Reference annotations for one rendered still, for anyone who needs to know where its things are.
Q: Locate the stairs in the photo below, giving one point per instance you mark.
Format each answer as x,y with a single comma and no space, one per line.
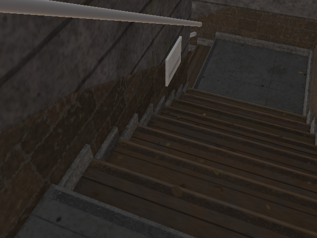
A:
213,166
195,61

